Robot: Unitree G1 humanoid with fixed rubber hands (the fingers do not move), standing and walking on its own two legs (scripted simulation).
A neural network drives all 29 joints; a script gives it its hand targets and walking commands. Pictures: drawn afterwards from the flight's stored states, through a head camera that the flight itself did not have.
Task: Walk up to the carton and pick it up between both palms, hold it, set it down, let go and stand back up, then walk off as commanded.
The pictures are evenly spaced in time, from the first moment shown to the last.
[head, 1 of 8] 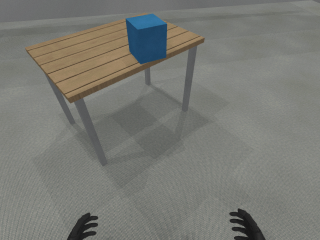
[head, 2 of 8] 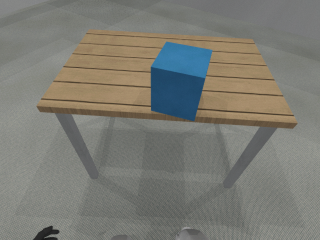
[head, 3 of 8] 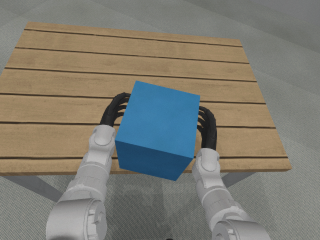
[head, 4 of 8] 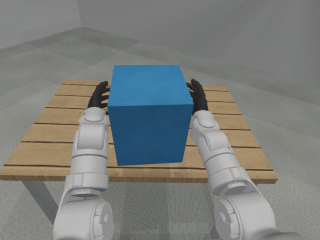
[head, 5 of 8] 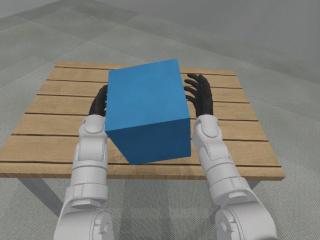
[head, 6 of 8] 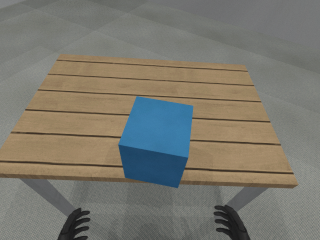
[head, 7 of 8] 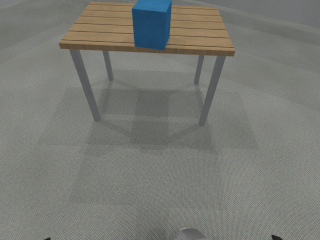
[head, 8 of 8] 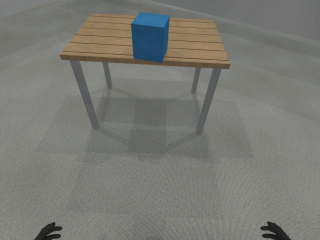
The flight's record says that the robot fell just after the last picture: no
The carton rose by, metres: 0.19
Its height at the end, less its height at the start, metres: +0.00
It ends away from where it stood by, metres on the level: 0.02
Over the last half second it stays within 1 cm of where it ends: yes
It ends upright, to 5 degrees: yes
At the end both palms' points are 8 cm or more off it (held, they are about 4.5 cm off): yes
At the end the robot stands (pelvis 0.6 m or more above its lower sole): yes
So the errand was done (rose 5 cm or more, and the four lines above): yes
